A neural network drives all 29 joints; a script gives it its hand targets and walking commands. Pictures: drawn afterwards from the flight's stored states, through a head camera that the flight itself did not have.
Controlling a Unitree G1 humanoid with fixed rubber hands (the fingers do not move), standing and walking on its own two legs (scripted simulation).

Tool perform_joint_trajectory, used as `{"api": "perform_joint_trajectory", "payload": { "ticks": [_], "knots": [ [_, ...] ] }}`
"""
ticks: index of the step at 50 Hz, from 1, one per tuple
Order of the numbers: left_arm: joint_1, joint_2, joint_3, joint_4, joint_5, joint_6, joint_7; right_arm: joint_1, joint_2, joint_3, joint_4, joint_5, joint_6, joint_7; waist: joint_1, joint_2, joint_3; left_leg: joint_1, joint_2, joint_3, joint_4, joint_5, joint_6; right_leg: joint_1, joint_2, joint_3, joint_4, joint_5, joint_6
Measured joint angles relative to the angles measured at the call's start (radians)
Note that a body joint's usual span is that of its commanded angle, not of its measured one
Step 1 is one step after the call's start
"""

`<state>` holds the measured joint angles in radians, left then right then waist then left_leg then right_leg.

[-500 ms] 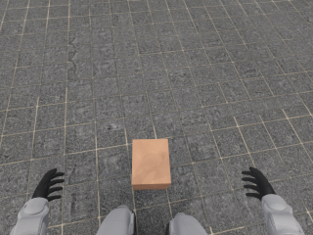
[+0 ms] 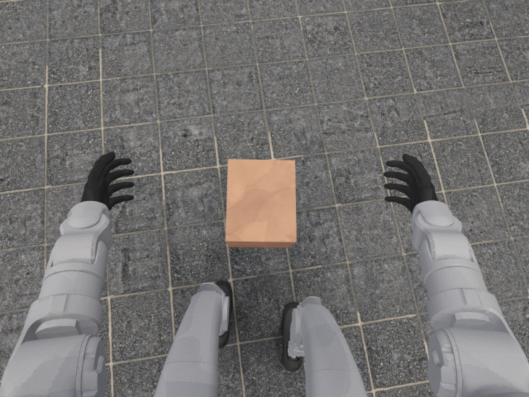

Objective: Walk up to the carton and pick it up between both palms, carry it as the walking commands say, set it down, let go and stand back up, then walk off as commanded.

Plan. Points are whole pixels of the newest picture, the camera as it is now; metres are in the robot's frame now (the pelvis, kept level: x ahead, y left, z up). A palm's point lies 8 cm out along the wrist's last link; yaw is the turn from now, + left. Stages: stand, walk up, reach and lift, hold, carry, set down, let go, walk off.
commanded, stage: reach and lift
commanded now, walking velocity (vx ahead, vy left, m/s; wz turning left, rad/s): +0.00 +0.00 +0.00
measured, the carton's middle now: (260, 206) +0.47 +0.02 -0.60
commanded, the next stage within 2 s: none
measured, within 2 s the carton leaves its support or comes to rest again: neither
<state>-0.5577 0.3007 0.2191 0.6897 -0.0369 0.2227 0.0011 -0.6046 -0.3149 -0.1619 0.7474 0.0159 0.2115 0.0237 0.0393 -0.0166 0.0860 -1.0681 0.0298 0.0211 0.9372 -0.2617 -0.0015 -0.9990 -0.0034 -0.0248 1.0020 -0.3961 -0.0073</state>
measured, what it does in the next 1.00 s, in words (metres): lowers itself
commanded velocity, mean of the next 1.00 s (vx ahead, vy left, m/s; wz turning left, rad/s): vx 0.00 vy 0.00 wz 0.00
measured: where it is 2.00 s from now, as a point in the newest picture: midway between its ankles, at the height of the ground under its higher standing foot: (255, 337)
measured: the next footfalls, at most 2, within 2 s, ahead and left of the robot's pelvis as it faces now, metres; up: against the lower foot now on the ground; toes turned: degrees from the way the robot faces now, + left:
none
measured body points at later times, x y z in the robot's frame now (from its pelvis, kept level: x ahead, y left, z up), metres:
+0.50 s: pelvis -0.01 +0.01 -0.04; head +0.30 +0.02 +0.30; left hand +0.49 +0.23 -0.14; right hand +0.53 -0.17 -0.14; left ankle +0.09 +0.12 -0.67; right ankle +0.04 -0.11 -0.67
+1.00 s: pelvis -0.02 +0.00 -0.11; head +0.31 +0.01 +0.19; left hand +0.50 +0.21 -0.25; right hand +0.53 -0.16 -0.24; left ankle +0.09 +0.12 -0.67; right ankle +0.04 -0.11 -0.67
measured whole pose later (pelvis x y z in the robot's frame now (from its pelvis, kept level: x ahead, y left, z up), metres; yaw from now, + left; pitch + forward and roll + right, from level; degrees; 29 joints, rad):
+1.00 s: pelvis -0.02 +0.00 -0.11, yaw -2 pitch +50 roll -1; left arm -1.17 0.20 0.41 0.93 0.06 0.10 0.06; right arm -1.23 -0.25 -0.29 0.98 -0.04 0.11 -0.05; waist 0.06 -0.01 -0.07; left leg -1.87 0.05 0.02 1.33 -0.33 0.01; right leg -1.80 0.01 -0.01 1.40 -0.47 0.00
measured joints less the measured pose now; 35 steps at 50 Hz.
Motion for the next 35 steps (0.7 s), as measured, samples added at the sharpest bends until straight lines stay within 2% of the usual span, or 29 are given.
{"api": "perform_joint_trajectory", "payload": {
  "ticks": [10,21,28,35],
  "knots": [
    [-0.228,-0.027,0.036,0.084,0.006,-0.016,0.022,-0.256,0.005,-0.024,0.115,-0.002,-0.013,-0.001,0.005,-0.001,-0.038,-0.184,0.003,0.007,0.038,0.015,0.007,-0.188,0.001,0.008,0.042,0.016,0.006],
    [-0.44,-0.095,0.107,0.139,0.067,-0.073,0.061,-0.475,0.021,-0.091,0.206,-0.025,-0.078,-0.017,0.018,-0.003,-0.077,-0.371,0.006,0.013,0.06,0.028,0.016,-0.375,0.005,0.015,0.06,0.033,0.013],
    [-0.531,-0.126,0.152,0.13,0.096,-0.085,0.07,-0.559,0.037,-0.135,0.189,-0.055,-0.093,-0.024,0.022,0.005,-0.084,-0.454,0.005,0.012,0.059,0.037,0.02,-0.458,0.004,0.015,0.058,0.042,0.015],
    [-0.541,-0.143,0.184,0.101,0.112,-0.099,0.056,-0.559,0.06,-0.163,0.144,-0.085,-0.102,-0.024,0.019,0.008,-0.102,-0.506,0.005,0.012,0.059,0.04,0.021,-0.512,0.004,0.016,0.061,0.043,0.015]
  ]
}}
